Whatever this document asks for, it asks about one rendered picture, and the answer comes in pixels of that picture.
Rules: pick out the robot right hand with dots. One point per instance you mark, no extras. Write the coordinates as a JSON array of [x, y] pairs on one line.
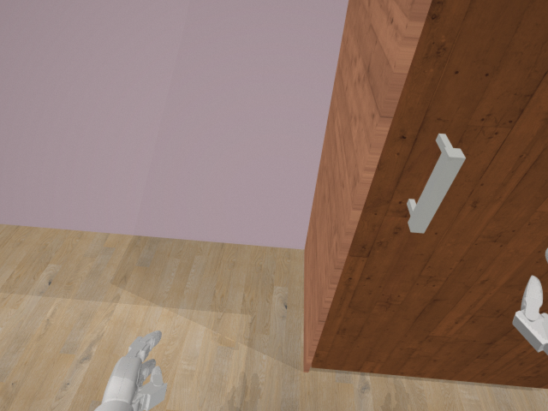
[[529, 322]]

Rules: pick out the robot left hand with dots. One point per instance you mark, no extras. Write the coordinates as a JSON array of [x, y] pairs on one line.
[[128, 375]]

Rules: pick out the wardrobe door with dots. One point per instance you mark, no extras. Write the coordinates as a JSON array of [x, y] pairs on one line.
[[441, 304]]

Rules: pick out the handle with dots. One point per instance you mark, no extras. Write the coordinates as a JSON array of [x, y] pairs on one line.
[[440, 180]]

